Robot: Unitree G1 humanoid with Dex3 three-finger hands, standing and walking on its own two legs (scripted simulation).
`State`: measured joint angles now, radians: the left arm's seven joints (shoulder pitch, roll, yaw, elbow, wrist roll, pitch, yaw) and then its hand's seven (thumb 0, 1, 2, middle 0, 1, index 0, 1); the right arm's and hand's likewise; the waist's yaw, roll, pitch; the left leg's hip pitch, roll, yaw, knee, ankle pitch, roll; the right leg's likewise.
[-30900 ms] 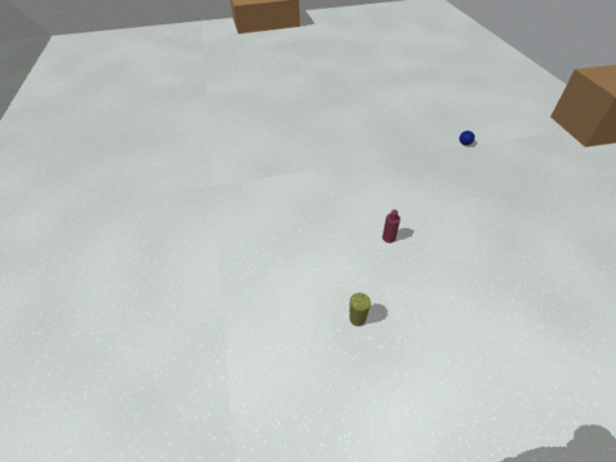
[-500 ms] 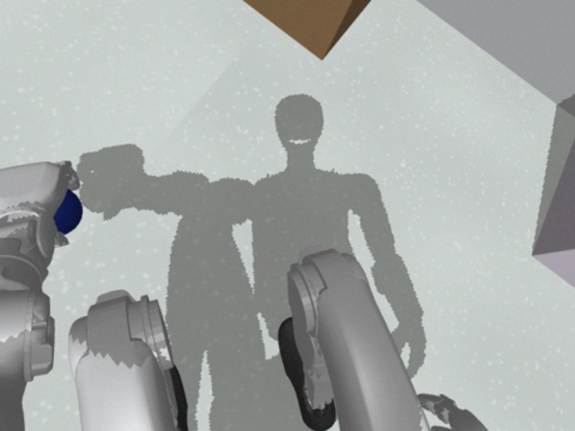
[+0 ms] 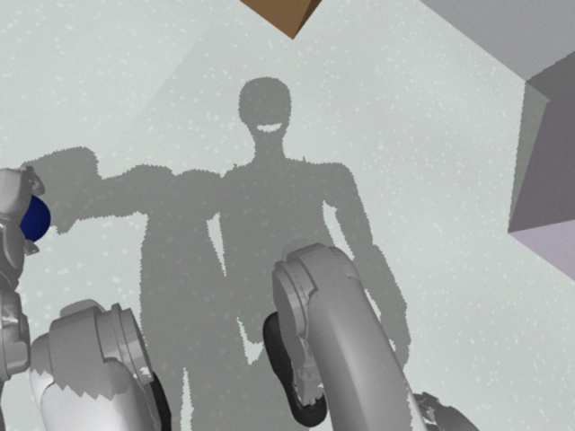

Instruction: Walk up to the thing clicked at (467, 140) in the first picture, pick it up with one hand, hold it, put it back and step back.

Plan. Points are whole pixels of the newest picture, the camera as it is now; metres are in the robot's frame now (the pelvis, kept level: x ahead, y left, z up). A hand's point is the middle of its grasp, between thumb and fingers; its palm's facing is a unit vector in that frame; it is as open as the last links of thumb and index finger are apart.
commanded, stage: rest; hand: left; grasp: from above
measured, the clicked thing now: (18, 218) +0.46 +0.27 -0.23
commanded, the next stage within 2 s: open in 1.16 s
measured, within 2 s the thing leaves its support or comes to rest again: rests again in 0.56 s
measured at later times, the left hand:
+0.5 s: hand (21, 223) +0.45 +0.27 -0.23, palm faces -0.45 -0.12 -0.89, open 9.7 cm
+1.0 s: hand (25, 224) +0.45 +0.27 -0.24, palm faces -0.44 -0.12 -0.89, open 9.7 cm
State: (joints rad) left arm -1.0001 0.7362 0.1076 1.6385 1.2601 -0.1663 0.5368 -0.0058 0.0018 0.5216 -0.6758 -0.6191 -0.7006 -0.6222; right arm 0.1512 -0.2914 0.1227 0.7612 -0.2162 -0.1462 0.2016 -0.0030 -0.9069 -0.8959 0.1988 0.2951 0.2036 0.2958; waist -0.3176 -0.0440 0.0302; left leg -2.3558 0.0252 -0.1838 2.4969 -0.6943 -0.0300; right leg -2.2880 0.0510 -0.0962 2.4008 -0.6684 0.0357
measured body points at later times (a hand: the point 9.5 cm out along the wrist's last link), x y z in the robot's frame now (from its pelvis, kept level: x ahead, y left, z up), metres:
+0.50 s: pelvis +0.00 +0.00 -0.01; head +0.26 +0.09 +0.35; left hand +0.47 +0.27 -0.18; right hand +0.02 -0.26 -0.08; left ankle +0.07 +0.14 -0.27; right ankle +0.10 -0.12 -0.27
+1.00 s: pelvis +0.00 +0.01 -0.01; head +0.26 +0.10 +0.34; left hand +0.47 +0.27 -0.19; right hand +0.02 -0.25 -0.07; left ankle +0.07 +0.14 -0.27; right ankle +0.10 -0.12 -0.27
